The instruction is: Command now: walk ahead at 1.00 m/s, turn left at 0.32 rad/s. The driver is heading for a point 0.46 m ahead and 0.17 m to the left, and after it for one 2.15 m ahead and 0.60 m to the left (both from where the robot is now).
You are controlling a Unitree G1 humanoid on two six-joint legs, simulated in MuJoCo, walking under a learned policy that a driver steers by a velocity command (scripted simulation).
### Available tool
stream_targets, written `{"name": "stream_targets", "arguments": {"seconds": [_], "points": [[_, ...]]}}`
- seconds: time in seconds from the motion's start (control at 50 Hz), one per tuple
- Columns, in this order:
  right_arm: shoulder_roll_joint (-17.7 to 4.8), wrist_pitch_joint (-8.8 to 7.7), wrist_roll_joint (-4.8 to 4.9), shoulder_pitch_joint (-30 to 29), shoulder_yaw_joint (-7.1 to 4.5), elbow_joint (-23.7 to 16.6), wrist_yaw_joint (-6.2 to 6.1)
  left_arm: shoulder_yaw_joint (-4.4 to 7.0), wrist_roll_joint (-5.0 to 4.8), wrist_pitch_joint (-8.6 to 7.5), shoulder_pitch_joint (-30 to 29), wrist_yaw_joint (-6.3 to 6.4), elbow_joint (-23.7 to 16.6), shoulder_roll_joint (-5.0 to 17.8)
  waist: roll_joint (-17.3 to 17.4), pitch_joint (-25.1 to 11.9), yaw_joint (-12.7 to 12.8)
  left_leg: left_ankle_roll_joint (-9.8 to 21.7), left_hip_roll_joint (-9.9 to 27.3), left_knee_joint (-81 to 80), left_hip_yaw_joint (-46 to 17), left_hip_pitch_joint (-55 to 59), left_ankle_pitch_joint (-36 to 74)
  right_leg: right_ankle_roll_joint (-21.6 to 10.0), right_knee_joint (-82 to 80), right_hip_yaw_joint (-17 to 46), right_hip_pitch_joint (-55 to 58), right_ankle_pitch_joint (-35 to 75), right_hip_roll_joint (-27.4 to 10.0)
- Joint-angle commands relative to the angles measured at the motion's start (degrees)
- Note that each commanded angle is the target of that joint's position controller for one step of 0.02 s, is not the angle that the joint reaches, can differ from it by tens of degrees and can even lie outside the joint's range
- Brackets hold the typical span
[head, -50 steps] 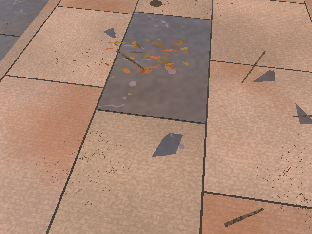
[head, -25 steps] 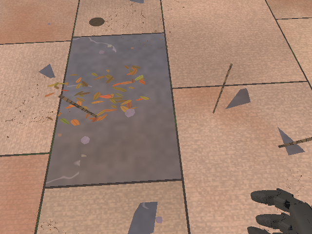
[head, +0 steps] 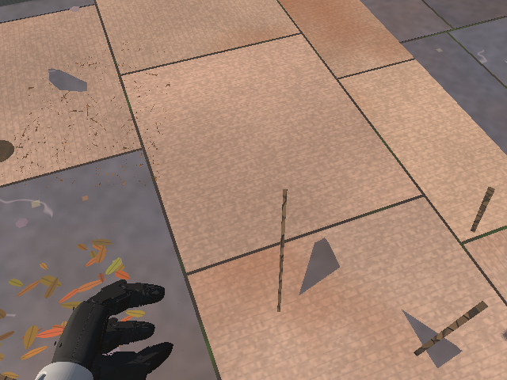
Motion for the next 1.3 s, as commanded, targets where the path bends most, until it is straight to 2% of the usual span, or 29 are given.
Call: {"name": "stream_targets", "arguments": {"seconds": [0.02,0.04,0.06,0.08,0.1,0.14,0.22,0.28,0.4,0.46,0.48,0.5,0.52,0.54,0.58,0.64,0.72,0.78,0.86,0.9,0.92,0.94,0.96,0.98,1.02,1.08,1.14,1.18,1.3], "points": [[-15.4,0.52,-0.60,-5.2,-2.93,-3.2,-1.49,4.42,0.29,-0.40,22.4,2.51,3.9,10.4,6.4,-10.2,17.8,5.2,11.3,30.6,-2.9,-18.0,66.8,-1.1,-1.0,-0.6,39.0,-7.5,4.5],[-11.7,0.61,-0.98,-5.5,-2.11,-4.5,-1.42,6.09,1.29,-0.43,32.1,3.76,6.2,14.8,3.3,-16.0,20.6,5.1,8.3,48.9,-2.3,-29.6,48.9,-1.6,0.4,8.8,52.6,-19.8,-5.4],[-0.1,0.56,1.10,3.0,0.17,-6.6,-0.98,7.35,3.56,-0.83,33.1,3.97,6.2,18.6,-13.1,-25.9,13.0,4.3,1.1,72.7,-2.9,-49.3,-5.4,-6.5,-4.5,37.6,68.3,-36.0,-24.9],[-6.7,0.78,1.95,-1.2,-1.09,-7.2,-1.29,7.28,1.42,-0.22,31.8,3.47,5.6,15.7,-9.3,-27.9,15.0,5.4,1.0,78.8,-5.8,-54.1,-2.8,-6.9,-15.5,49.6,63.9,-42.8,-25.4],[-8.6,1.10,1.42,-9.6,-1.79,-8.6,-1.33,6.46,0.85,-0.60,26.0,3.42,6.4,11.3,-4.9,-14.3,13.3,5.4,4.5,75.9,-5.6,-57.6,5.0,-4.9,-16.9,37.2,53.7,-38.1,-21.2],[-6.1,2.09,0.29,-13.0,-1.48,-8.3,-0.25,5.82,0.64,-1.48,22.7,3.15,8.0,7.1,-1.0,-4.4,10.3,5.0,7.7,71.1,-5.2,-54.5,8.3,-2.2,-19.5,21.6,39.6,-19.9,-16.5],[-1.8,5.81,-1.22,-16.2,-1.11,-10.9,1.54,5.12,-1.85,-3.25,24.5,2.86,11.8,3.7,-3.8,0.9,5.6,3.4,11.0,68.2,-3.8,-56.2,9.0,0.3,-24.6,6.3,32.1,-10.8,-14.7],[-0.8,6.05,-1.21,-24.6,-0.29,-15.0,2.74,4.92,-1.49,-4.03,23.9,2.80,12.9,3.1,-3.8,4.7,4.9,3.4,10.3,60.0,0.2,-57.2,19.1,2.1,-26.8,-6.2,28.6,0.7,-10.2],[-4.2,5.30,-0.88,-30.2,-0.07,-16.9,4.09,5.91,-1.84,-3.44,28.0,4.60,13.7,10.1,-2.5,3.6,3.4,8.1,0.8,37.8,12.0,-43.9,27.4,5.9,-20.2,-15.8,38.8,47.4,-9.6],[-10.4,5.55,-0.69,-6.9,-2.90,-10.6,2.48,7.55,-0.81,-0.21,22.8,5.75,10.9,15.2,-6.1,-8.7,-9.1,11.8,-3.6,38.0,9.2,-19.5,16.3,4.9,11.0,-13.0,37.5,61.6,-13.1],[-13.0,5.65,-0.46,1.7,-4.68,-7.6,1.09,7.74,-0.45,0.56,21.5,5.08,10.4,14.9,-2.5,-11.6,-11.7,13.5,-3.7,33.9,4.7,-7.9,11.5,4.4,30.8,-12.3,29.9,43.5,-10.4],[-16.1,6.25,0.60,-3.7,-5.91,-7.4,-0.14,5.99,-0.11,0.13,19.6,3.72,8.8,7.1,12.1,-4.0,-5.9,15.7,2.4,30.5,-7.5,-6.5,12.5,5.8,53.3,-11.0,12.5,-17.6,1.3],[-22.7,6.96,-1.58,-8.0,-7.01,-10.3,0.05,5.02,-1.28,-1.15,25.0,3.69,1.6,5.4,17.7,-14.2,2.0,28.4,13.7,22.0,-39.2,9.3,11.1,8.4,67.4,0.6,-8.2,-30.3,5.6],[-20.1,6.94,-1.64,-8.7,-7.00,-12.2,-0.56,4.31,-0.72,-2.84,21.6,3.83,1.0,7.1,6.1,-15.6,-0.2,27.9,17.8,10.4,-49.3,8.4,-2.9,7.1,64.4,7.5,-13.3,-26.0,2.2],[-12.7,5.58,-1.41,-12.1,-5.14,-10.4,-1.34,4.15,-0.35,-3.18,19.2,3.82,2.4,7.7,-6.3,-2.4,5.4,21.2,15.1,7.4,-39.4,-12.0,-1.0,6.5,51.4,7.0,-7.5,-19.9,-3.4],[-8.4,2.38,-0.51,-14.1,-3.08,-9.9,-1.66,3.17,1.49,0.55,20.4,3.03,3.2,5.1,-6.2,1.4,10.0,18.2,8.8,5.9,-26.0,-30.8,8.3,8.3,40.3,6.3,3.4,-20.2,-7.3],[-9.1,0.35,0.12,-10.1,-3.37,-8.5,-0.59,1.83,0.24,0.72,7.6,1.60,-1.5,2.8,-2.2,5.8,5.4,14.6,3.2,1.3,-14.6,-33.0,20.8,7.6,16.9,1.5,3.8,-3.5,-7.9],[-9.2,-0.10,1.07,-6.0,-3.37,-7.3,0.04,1.68,-1.07,0.75,2.5,0.95,-2.0,2.2,-1.5,2.9,1.3,10.5,3.0,-1.4,-11.3,-24.5,33.5,5.1,5.7,-2.4,8.0,9.7,-3.3],[-12.1,-0.28,-0.04,-5.6,-3.59,-6.0,-0.88,3.01,-0.97,-0.07,1.8,1.83,-3.1,5.7,3.4,0.9,2.7,8.4,7.2,5.7,-9.9,-11.1,59.2,1.7,-3.3,-3.4,12.2,5.6,1.1],[-15.2,0.49,-1.63,-7.4,-4.14,-5.6,-1.81,5.06,-1.28,-0.08,15.7,2.72,0.6,9.9,6.6,-7.3,10.2,7.1,9.3,21.4,-9.8,-7.5,74.0,0.0,-1.9,-1.7,24.5,-3.6,4.2],[-15.7,1.17,-2.35,-11.1,-4.33,-6.1,-2.12,6.11,-1.46,0.21,28.6,3.65,4.4,11.5,6.1,-12.1,17.6,6.7,8.0,36.0,-8.1,-12.6,70.5,-0.6,-2.7,-1.5,36.4,-7.3,3.3],[-11.6,1.11,-2.91,-12.5,-3.33,-7.1,-2.13,7.41,-0.51,0.55,40.2,4.87,6.8,15.0,2.1,-18.0,21.9,6.5,4.9,56.7,-6.3,-24.2,54.3,-2.0,1.4,7.3,50.2,-21.7,-5.3],[-1.5,0.64,0.67,-2.4,-0.93,-9.6,-0.80,8.54,1.81,0.23,37.7,4.29,7.4,19.7,-18.8,-23.3,11.8,3.7,-6.3,79.0,-6.2,-47.6,-3.6,-10.8,-8.7,42.6,63.8,-37.0,-21.8],[-6.5,0.24,-0.24,-7.3,-0.99,-9.3,-1.29,8.08,0.25,0.52,33.9,3.02,6.9,13.9,-10.8,-20.2,13.8,5.4,-3.7,81.0,-8.9,-55.2,-2.5,-10.5,-17.3,52.8,60.8,-42.2,-19.8],[-7.7,0.42,-0.74,-17.2,-0.86,-11.4,-0.83,6.84,-0.11,-0.23,26.9,2.37,7.9,7.4,1.6,-5.9,11.0,5.3,2.1,74.6,-7.7,-55.3,6.6,-8.2,-18.7,33.5,43.2,-30.0,-15.6],[-4.2,2.27,-2.56,-18.4,0.32,-13.4,1.02,5.35,-0.88,-1.18,28.7,2.75,11.9,3.9,-2.0,-0.5,6.0,3.8,5.4,67.8,-7.3,-51.8,5.8,-5.6,-23.1,22.7,30.3,-24.0,-9.7],[-3.9,2.58,-3.81,-27.2,1.46,-18.1,1.71,5.79,-2.30,-2.13,31.5,2.55,13.4,5.9,-1.7,5.2,5.9,0.5,8.8,57.5,-2.9,-57.5,9.6,-7.8,-29.1,19.6,25.4,-19.0,-7.8],[-3.9,1.90,-3.10,-33.8,2.29,-20.7,2.27,6.28,-2.40,-2.38,31.5,2.51,13.2,6.8,-0.9,7.3,6.7,-1.3,8.6,43.9,-1.2,-53.7,18.5,-7.5,-31.0,15.4,21.5,-10.5,-5.0],[-5.8,1.50,-1.89,-39.5,2.04,-22.0,1.41,7.56,-3.40,-2.36,35.3,2.57,14.2,11.0,-2.0,2.2,8.9,-0.2,2.9,26.1,1.5,-37.7,27.0,-4.3,-25.7,13.4,32.6,20.2,-5.7]]}}
Velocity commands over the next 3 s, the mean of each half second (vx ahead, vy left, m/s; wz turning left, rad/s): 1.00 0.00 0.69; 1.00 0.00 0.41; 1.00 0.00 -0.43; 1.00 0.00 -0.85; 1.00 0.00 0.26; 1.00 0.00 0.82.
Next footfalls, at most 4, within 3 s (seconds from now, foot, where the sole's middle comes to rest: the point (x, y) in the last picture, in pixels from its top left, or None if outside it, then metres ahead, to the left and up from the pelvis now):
0.04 right None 0.25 -0.11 -0.76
0.48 left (190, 310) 0.65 0.13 -0.76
0.94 right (158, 180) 1.11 0.21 -0.76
1.38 left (44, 137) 1.36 0.61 -0.76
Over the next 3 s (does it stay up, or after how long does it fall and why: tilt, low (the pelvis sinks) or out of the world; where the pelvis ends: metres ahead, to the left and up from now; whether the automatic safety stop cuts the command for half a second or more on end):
stays up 2.77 0.64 0.04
